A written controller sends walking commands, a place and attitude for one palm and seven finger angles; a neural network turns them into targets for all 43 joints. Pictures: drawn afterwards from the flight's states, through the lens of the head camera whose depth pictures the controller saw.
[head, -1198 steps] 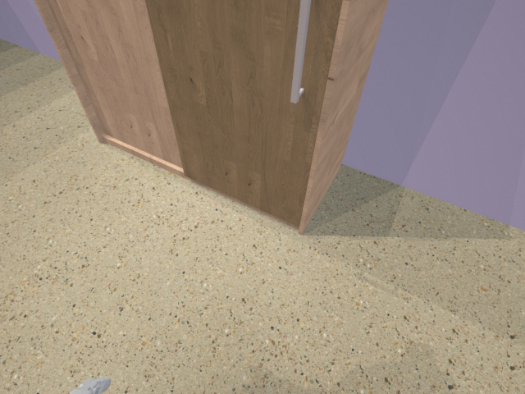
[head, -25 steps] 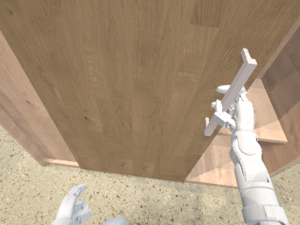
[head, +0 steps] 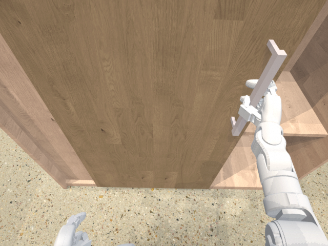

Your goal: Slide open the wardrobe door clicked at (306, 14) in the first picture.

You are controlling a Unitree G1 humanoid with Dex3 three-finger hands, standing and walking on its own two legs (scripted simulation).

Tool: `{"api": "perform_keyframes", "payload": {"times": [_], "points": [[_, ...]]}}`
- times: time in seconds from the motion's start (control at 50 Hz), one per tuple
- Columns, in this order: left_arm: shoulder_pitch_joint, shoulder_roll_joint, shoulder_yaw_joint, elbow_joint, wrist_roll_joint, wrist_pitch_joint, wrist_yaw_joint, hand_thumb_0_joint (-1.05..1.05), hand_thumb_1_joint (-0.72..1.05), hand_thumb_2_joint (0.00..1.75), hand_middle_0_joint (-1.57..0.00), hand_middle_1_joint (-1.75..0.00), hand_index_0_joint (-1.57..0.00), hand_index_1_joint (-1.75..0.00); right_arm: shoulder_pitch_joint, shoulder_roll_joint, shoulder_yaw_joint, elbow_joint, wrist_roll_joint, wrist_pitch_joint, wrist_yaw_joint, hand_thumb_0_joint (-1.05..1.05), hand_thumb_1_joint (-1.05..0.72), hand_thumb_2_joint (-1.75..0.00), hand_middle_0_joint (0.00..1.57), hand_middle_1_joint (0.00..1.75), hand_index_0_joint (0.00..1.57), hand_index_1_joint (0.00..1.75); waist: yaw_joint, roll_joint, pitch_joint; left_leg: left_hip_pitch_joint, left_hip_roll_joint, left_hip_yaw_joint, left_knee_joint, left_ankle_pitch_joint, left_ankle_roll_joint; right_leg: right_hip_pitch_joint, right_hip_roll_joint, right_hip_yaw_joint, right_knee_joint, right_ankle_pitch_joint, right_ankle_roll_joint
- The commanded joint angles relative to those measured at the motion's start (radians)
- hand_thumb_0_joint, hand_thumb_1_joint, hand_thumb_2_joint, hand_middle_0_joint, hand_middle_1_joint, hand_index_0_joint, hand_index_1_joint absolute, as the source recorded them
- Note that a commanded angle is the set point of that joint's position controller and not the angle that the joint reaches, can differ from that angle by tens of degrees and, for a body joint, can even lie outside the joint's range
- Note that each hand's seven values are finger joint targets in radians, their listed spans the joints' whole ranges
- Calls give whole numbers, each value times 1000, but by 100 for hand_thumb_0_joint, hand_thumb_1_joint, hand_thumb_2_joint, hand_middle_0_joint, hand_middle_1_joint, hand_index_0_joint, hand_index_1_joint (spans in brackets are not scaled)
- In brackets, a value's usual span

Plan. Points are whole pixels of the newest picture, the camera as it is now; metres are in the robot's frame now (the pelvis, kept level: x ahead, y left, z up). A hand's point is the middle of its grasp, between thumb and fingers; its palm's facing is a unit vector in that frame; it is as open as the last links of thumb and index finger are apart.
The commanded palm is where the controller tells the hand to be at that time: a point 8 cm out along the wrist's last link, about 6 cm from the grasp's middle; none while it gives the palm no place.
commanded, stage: step sideways, sliding the door along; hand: right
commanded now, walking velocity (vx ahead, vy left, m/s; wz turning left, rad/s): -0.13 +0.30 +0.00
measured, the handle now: (250, 95) +0.47 -0.21 +0.11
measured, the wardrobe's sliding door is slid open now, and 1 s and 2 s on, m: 0.44 0.44 0.44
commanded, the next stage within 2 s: stop walking and hold the door there in 0.18 s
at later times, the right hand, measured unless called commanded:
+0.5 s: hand (242, 106) +0.43 -0.17 +0.11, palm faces +0.40 +0.90 -0.17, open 6.2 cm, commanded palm +0.38 -0.20 +0.11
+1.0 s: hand (243, 107) +0.42 -0.17 +0.11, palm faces +0.32 +0.93 -0.16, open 5.9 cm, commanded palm +0.38 -0.19 +0.11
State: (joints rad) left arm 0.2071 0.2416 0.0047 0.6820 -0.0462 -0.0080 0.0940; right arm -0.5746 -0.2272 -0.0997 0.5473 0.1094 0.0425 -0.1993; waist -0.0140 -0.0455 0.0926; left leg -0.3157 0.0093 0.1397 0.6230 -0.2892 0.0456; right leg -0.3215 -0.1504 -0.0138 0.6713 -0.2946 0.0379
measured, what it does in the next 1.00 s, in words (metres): steps on the spot: right foot, then right foot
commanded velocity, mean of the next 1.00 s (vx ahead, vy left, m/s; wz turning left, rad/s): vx -0.07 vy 0.04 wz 0.01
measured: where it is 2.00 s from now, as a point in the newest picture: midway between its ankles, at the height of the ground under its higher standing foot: outside the picture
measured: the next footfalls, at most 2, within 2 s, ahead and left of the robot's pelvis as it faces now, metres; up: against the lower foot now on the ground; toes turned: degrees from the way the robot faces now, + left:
right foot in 0.32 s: +0.03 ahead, -0.11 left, +0.00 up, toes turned -13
right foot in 0.72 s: +0.09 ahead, -0.08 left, +0.00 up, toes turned -7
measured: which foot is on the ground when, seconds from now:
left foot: down 0.00-1.00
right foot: down 0.00-0.20, up 0.22-0.30, down 0.32-0.48, up 0.50-0.70, down 0.72-1.00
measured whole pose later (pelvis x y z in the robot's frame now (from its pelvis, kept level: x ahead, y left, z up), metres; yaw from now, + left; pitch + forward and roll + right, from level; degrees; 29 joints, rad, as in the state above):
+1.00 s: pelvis +0.05 +0.03 +0.01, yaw +1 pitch +0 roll +0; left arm 0.19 0.21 -0.06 0.63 -0.02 0.01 0.09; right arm -0.30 -0.26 -0.16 0.36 0.08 0.04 -0.19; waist -0.01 -0.04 0.01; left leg -0.23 -0.01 0.04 0.54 -0.30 0.01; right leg -0.25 -0.06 -0.14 0.56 -0.30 -0.01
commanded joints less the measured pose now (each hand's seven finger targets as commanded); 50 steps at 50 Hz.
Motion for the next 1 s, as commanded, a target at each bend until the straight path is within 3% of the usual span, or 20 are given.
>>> {"api": "perform_keyframes", "payload": {"times": [0.0, 0.04, 0.08, 0.14, 0.16, 0.2, 0.26, 0.28, 0.3, 0.34, 0.4, 0.44, 0.46, 0.54, 0.64, 0.7, 0.72, 0.76, 0.82, 0.98], "points": [[-82, 123, 46, -153, 8, -55, 11, 0, 90, 90, -20, -30, -20, -30, -506, 167, 302, -430, -13, -154, 113, 0, -90, -90, 45, 140, 45, 140, 41, -118, -528, 9, 50, -115, 81, 295, -70, 425, -212, 187, -155, 876, -120], [-84, 103, 34, -157, 21, -54, -23, 0, 90, 90, -20, -30, -20, -30, -522, 213, 346, -430, -21, -166, 123, 0, -90, -90, 45, 140, 45, 140, 42, -290, -440, -151, 19, -157, 128, -135, -58, 523, -269, 183, -142, 1063, -174], [-88, 123, 48, -171, 16, -49, -45, 0, 90, 90, -20, -30, -20, -30, -502, 150, 292, -436, -30, -171, 114, 0, -90, -90, 45, 140, 45, 140, 35, -254, -462, -48, 29, -165, 4, -69, -31, 485, -237, 116, -81, 998, -130], [-96, 110, 47, -199, -15, -40, -39, 0, 90, 90, -20, -30, -20, -30, -460, 78, 256, -436, -51, -165, 101, 0, -90, -90, 45, 140, 45, 140, 33, 20, -518, 313, 129, -167, -172, 636, 6, 201, -61, -44, 46, 546, -18], [-106, 106, 60, -199, -19, -44, -25, 0, 90, 90, -20, -30, -20, -30, -436, 48, 226, -427, -47, -161, 99, 0, -90, -90, 45, 140, 45, 140, 22, 197, -536, 420, 209, -244, -127, 951, 70, 57, 20, -59, 152, 128, 20], [-107, 78, 47, -193, -8, -61, -9, 0, 90, 90, -20, -30, -20, -30, -421, 58, 236, -420, -53, -174, 99, 0, -90, -90, 45, 140, 45, 140, 0, 214, -489, 489, 283, -316, -90, 1235, 110, -106, 92, -36, 235, -277, 12], [-99, 76, 36, -172, 3, -65, 8, 0, 90, 90, -20, -30, -20, -30, -445, 74, 245, -513, -44, -206, 83, 0, -90, -90, 45, 140, 45, 140, 33, 109, -533, 463, 222, -205, 56, 1187, 52, 103, -13, -46, -163, 224, 6], [-29, 174, 84, -126, 10, -47, 23, 0, 90, 90, -20, -30, -20, -30, -302, -543, -367, -319, -65, -197, 16, 0, -90, -90, 45, 140, 45, 140, 1, 41, -616, 262, 199, -188, 81, 993, -15, 326, -109, -19, -135, 672, -44], [-50, 140, 70, -158, 6, -24, 11, 0, 90, 90, -20, -30, -20, -30, -277, -285, -106, -383, -63, -194, 61, 0, -90, -90, 45, 140, 45, 140, -6, -23, -607, 75, 128, -171, 77, 650, -75, 467, -193, 90, -92, 971, -102], [-135, 88, 34, -201, 1, -44, -24, 0, 90, 90, -20, -30, -20, -30, -271, -67, 47, -473, -43, -191, 94, 0, -90, -90, 45, 140, 45, 140, 6, -272, -492, -105, 19, -138, 7, -70, -68, 583, -251, 65, -132, 1158, -144], [-114, 115, 34, -199, 3, -61, -26, 0, 90, 90, -20, -30, -20, -30, -223, -181, -29, -456, -75, -177, 75, 0, -90, -90, 45, 140, 45, 140, 9, -167, -520, 77, 47, -110, -159, 406, -35, 501, -150, -78, 45, 1038, -60], [-119, 117, 45, -213, 0, -61, -6, 0, 90, 90, -20, -30, -20, -30, -149, -285, -119, -383, -74, -169, 60, 0, -90, -90, 45, 140, 45, 140, -1, 137, -549, 428, 247, -300, -82, 1280, 48, 53, 26, -129, 246, 159, 8], [-121, 112, 45, -214, -2, -67, 2, 0, 90, 90, -20, -30, -20, -30, -135, -287, -135, -353, -65, -160, 59, 0, -90, -90, 45, 140, 45, 140, -21, 226, -526, 504, 322, -354, -68, 1451, 55, -126, 115, -69, 333, -284, 10], [-126, 87, 4, -178, 14, -71, 23, 0, 90, 90, -20, -30, -20, -30, -172, -309, -177, -377, -69, -162, 38, 0, -90, -90, 45, 140, 45, 140, -13, 130, -510, 526, 316, -320, -53, 1251, 110, -198, 124, -28, 239, -229, 8], [-137, 90, 1, -191, 13, -47, 35, 0, 90, 90, -20, -30, -20, -30, -178, -225, -86, -442, -63, -165, 44, 0, -90, -90, 45, 140, 45, 140, -8, 157, -486, 396, 239, -245, -61, 988, 51, 19, 135, -78, -80, 55, -4], [-154, 137, 27, -209, 4, -34, 21, 0, 90, 90, -20, -30, -20, -30, -156, -150, 0, -519, -55, -153, 51, 0, -90, -90, 45, 140, 45, 140, -18, -24, -486, 110, 106, -179, -51, 406, -71, 325, -99, 96, -157, 730, -102], [-146, 144, 27, -222, -14, -29, 7, 0, 90, 90, -20, -30, -20, -30, -162, -124, 43, -546, -51, -156, 59, 0, -90, -90, 45, 140, 45, 140, -10, -73, -443, 66, 69, -179, -50, 55, -75, 337, -144, 129, -186, 713, -127], [-139, 118, 12, -207, 22, -36, 6, 0, 90, 90, -20, -30, -20, -30, -133, -90, 56, -535, -61, -141, 55, 0, -90, -90, 45, 140, 45, 140, 9, -191, -424, -18, 26, -145, 0, -101, -53, 370, -166, 144, -208, 800, -151], [-127, 117, 6, -198, 33, -45, -4, 0, 90, 90, -20, -30, -20, -30, -144, -122, 45, -607, -75, -142, 53, 0, -90, -90, 45, 140, 45, 140, 16, -213, -449, -34, 34, -129, -23, -52, -39, 470, -133, 82, -167, 979, -117], [-117, 112, -1, -187, 28, -23, 23, 0, 90, 90, -20, -30, -20, -30, -68, -130, 31, -509, -66, -109, 43, 0, -90, -90, 45, 140, 45, 140, 22, -1, -479, 199, 150, -216, -111, 546, -11, 227, -37, -18, -146, 472, -34]]}}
